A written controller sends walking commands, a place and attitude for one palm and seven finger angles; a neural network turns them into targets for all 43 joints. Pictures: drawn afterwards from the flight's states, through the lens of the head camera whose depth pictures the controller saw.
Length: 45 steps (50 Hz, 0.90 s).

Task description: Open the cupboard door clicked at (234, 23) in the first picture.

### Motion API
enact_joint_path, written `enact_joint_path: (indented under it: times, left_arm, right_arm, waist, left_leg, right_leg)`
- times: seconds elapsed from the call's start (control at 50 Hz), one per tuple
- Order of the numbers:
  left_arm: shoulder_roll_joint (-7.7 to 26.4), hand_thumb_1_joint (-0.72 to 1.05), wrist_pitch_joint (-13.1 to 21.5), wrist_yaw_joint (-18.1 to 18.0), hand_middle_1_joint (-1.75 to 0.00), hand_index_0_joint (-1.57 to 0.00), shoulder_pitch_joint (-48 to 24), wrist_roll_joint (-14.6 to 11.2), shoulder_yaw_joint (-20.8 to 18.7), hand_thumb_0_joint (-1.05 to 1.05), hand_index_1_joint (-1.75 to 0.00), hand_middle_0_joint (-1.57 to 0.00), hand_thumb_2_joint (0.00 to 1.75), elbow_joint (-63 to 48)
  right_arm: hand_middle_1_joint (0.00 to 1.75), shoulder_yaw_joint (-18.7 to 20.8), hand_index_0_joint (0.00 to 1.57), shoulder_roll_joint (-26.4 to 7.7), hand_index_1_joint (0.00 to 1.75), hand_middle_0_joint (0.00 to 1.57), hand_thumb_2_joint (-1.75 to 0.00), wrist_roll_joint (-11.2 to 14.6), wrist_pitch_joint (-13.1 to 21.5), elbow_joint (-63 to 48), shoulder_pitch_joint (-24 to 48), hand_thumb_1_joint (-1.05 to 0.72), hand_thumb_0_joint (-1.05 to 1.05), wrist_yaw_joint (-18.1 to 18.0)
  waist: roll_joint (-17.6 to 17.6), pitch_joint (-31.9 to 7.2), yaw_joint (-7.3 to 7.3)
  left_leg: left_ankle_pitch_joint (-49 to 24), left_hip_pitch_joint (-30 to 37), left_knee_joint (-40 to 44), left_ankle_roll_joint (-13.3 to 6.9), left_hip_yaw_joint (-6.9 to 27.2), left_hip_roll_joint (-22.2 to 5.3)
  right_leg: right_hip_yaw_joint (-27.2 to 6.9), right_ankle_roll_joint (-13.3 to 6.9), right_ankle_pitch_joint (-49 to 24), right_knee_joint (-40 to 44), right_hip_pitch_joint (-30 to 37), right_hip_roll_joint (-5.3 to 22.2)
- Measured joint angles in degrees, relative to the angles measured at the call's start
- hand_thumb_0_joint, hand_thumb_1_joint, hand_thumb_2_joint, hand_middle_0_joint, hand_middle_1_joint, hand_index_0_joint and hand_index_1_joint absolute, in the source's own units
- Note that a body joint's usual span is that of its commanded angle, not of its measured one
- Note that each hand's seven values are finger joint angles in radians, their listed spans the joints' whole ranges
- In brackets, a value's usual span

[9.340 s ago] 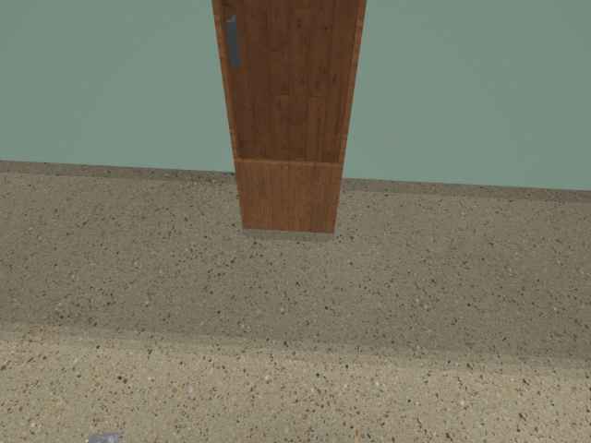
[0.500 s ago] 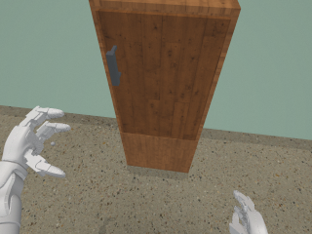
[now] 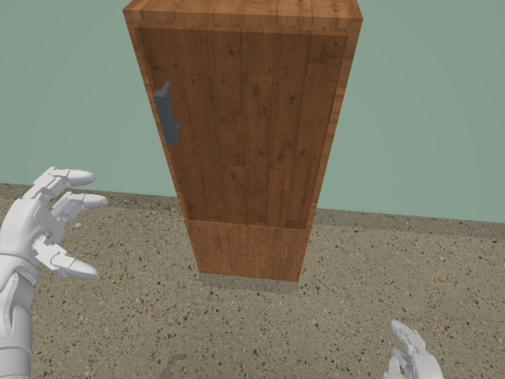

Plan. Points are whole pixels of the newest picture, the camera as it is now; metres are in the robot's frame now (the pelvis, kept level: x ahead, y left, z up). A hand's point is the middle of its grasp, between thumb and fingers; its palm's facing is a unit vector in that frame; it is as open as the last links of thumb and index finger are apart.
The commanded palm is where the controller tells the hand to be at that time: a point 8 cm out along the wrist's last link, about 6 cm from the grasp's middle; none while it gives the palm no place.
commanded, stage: raise the hand with hooked fingers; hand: left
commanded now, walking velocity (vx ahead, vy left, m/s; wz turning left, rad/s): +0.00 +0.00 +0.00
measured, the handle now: (170, 113) +0.60 +0.22 +0.10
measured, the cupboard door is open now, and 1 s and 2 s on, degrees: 0 0 0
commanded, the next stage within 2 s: move the hooked fingers beside the handle in 0.10 s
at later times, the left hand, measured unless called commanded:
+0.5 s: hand (97, 203) +0.33 +0.26 +0.12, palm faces -0.03 -1.00 -0.03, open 14.0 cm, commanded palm +0.31 +0.32 +0.12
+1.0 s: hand (107, 170) +0.41 +0.28 +0.11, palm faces -0.05 -1.00 +0.01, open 14.0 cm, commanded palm +0.39 +0.33 +0.11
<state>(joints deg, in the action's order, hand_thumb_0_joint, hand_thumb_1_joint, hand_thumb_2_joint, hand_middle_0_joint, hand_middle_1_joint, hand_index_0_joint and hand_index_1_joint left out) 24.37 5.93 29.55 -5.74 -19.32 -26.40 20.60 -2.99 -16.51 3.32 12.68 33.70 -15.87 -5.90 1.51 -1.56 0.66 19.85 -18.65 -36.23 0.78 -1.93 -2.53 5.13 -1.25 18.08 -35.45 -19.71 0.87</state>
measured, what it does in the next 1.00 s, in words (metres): stands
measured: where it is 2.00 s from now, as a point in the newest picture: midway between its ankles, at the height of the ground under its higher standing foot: outside the picture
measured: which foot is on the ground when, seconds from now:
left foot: down 0.00-1.00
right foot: down 0.00-1.00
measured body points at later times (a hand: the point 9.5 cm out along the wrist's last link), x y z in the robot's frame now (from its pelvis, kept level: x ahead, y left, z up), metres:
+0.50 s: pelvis -0.02 +0.00 +0.00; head +0.01 +0.00 +0.45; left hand +0.33 +0.32 +0.12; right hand +0.13 -0.25 -0.09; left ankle -0.01 +0.13 -0.73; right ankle +0.00 -0.10 -0.73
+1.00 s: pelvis -0.01 +0.01 -0.01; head +0.05 +0.02 +0.44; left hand +0.40 +0.33 +0.11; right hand +0.07 -0.26 -0.11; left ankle -0.01 +0.13 -0.73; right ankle +0.00 -0.10 -0.73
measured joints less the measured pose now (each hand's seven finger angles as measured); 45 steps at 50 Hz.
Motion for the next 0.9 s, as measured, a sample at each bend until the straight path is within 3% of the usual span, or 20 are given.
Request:
enact_joint_path:
  times: [0.26, 0.36, 0.5, 0.66, 0.76, 0.9]
  left_arm:
    - [0.5, -0.50, -0.5, 0.8, -1.20, -0.31, -1.1, 0.0, 0.5, -0.02, -1.20, -0.30, 0.30, 2.6]
    - [1.3, -0.50, 0.5, 0.4, -1.20, -0.31, -7.3, 0.9, 1.2, -0.02, -1.20, -0.31, 0.30, 8.5]
    - [2.8, -0.50, 1.5, 0.0, -1.20, -0.30, -16.4, 3.6, 3.6, -0.02, -1.20, -0.30, 0.30, 15.9]
    - [4.3, -0.50, 2.2, -0.3, -1.20, -0.31, -19.1, 3.8, 0.5, -0.02, -1.20, -0.31, 0.30, 21.7]
    - [6.1, -0.50, 2.8, -0.7, -1.19, -0.31, -20.2, 5.2, -0.6, -0.02, -1.20, -0.30, 0.30, 24.8]
    - [6.9, -0.50, 6.2, 0.9, -1.20, -0.30, -26.3, 5.0, 0.0, -0.02, -1.20, -0.30, 0.30, 29.4]
  right_arm:
    - [0.30, -0.6, 0.20, 0.3, 0.30, 0.21, -0.90, 0.2, 0.2, -0.3, 0.9, -0.90, 0.01, -0.3]
    - [0.30, -1.0, 0.20, 0.2, 0.30, 0.21, -0.90, 0.4, 0.3, 1.0, 1.2, -0.90, 0.01, -1.0]
    - [0.30, -0.9, 0.20, -0.2, 0.30, 0.21, -0.90, 0.2, 0.1, 2.0, 0.5, -0.90, 0.01, -1.1]
    - [0.30, -0.5, 0.20, -0.5, 0.30, 0.21, -0.90, -0.1, -2.0, 1.4, -2.5, -0.90, 0.01, 0.4]
    - [0.30, 0.1, 0.20, -0.9, 0.30, 0.21, -0.90, -0.2, -3.5, 1.1, -4.2, -0.90, 0.01, 0.9]
    - [0.30, 0.1, 0.20, -1.0, 0.30, 0.21, -0.90, -0.3, -4.8, 3.0, -4.6, -0.90, 0.01, 0.4]
  waist:
    - [0.6, 0.0, 0.14]
    - [0.1, 0.8, 0.23]
    - [-0.2, 1.1, -1.28]
    - [-0.5, -0.9, -3.49]
    - [-0.7, -0.4, -3.64]
    - [-1.3, -0.3, -3.55]
  left_leg:
    - [-0.7, -0.5, -0.2, 0.1, 0.2, 0.0]
    - [-0.8, -1.9, -1.3, 0.1, 1.0, 0.2]
    - [-0.9, -4.3, -2.2, -0.1, 1.0, 0.3]
    - [-0.2, -5.0, -2.0, -0.5, -0.9, 0.2]
    - [0.1, -6.4, -2.7, -0.7, -1.1, 0.1]
    - [0.4, -8.5, -4.1, -0.9, -0.2, 0.2]
  right_leg:
    - [0.1, -0.2, -0.6, -0.2, -0.5, 0.0]
    - [0.9, -0.2, -0.6, -1.0, -1.3, 0.2]
    - [0.8, -0.1, -0.9, -1.5, -3.5, 0.4]
    - [-1.1, 0.3, -0.6, -2.1, -5.5, 0.3]
    - [-1.3, 0.5, -0.5, -2.5, -6.7, 0.2]
    - [-0.4, 0.7, -0.5, -2.7, -8.0, 0.3]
